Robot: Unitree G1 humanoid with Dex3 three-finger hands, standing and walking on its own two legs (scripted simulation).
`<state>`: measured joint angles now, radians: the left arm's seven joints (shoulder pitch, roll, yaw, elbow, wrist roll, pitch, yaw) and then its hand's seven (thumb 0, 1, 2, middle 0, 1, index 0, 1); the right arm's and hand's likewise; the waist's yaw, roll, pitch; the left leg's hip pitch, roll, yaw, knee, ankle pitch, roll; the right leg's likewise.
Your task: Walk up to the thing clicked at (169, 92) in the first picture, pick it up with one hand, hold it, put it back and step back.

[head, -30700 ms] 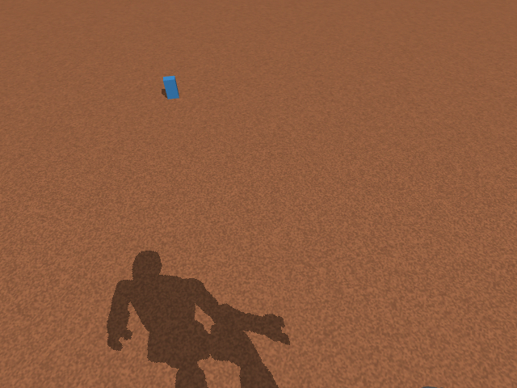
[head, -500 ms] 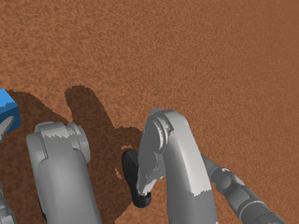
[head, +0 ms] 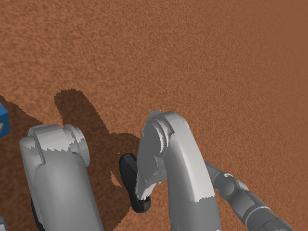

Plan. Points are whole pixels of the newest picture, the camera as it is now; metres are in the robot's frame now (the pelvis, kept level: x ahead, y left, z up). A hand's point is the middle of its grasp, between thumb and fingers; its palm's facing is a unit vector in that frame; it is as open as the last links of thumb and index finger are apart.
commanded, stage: loosen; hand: left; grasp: from the side
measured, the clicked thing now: out of the picture +0.37 +0.29 -0.20
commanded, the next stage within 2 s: open in 0.02 s
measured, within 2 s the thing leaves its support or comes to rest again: neither
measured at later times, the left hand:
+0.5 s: hand out of the picture +0.36 +0.30 -0.17, palm faces +0.45 -0.89 +0.01, open 15.6 cm
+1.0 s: hand out of the picture +0.35 +0.37 -0.07, palm faces +0.45 -0.89 -0.07, open 17.4 cm
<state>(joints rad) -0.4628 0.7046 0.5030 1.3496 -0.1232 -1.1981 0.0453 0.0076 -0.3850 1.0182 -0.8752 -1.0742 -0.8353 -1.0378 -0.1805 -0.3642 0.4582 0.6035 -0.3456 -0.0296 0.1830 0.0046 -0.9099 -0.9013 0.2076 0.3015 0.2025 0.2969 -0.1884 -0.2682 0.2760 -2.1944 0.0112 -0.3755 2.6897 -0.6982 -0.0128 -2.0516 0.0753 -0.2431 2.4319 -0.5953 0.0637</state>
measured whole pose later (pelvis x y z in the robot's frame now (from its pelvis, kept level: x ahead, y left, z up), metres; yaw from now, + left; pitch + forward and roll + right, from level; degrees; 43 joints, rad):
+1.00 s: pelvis +0.00 +0.00 +0.02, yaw +2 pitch +16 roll -15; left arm -0.40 0.68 0.49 1.00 -0.17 -0.89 -0.12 -0.02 -0.61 0.09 -0.10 -0.10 -0.11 -0.10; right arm -0.07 -0.34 0.30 0.62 -0.22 0.01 0.16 0.01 -0.92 -0.90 0.21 0.30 0.20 0.30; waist -0.12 -0.16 0.11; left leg -2.23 0.02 -0.29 2.60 -0.68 0.01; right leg -2.08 0.05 -0.19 2.39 -0.62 0.04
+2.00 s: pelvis +0.08 +0.00 +0.38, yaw +15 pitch +18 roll -3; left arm 0.25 0.28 0.08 0.23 -0.02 0.21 0.18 -0.01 -0.55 0.05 -0.06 -0.05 -0.05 -0.06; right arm 0.21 -0.22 0.02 0.51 0.05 0.00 -0.15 0.01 -0.90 -0.90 0.20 0.30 0.20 0.30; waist -0.04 0.01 -0.17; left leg -1.05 0.04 -0.05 1.29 -0.56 -0.01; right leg -1.00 -0.01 -0.05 1.23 -0.55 0.01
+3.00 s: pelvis +0.10 -0.01 +0.45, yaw +16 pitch +7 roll -2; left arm 0.47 0.20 -0.01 0.01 -0.02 0.24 0.14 -0.01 -0.59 0.03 -0.05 -0.04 -0.05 -0.05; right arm 0.29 -0.21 0.02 0.50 0.02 -0.12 -0.17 0.02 -0.90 -0.90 0.20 0.30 0.20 0.30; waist -0.03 0.04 -0.10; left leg -0.62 0.05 -0.04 0.96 -0.45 -0.03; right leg -0.59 0.00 -0.05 0.92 -0.45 0.00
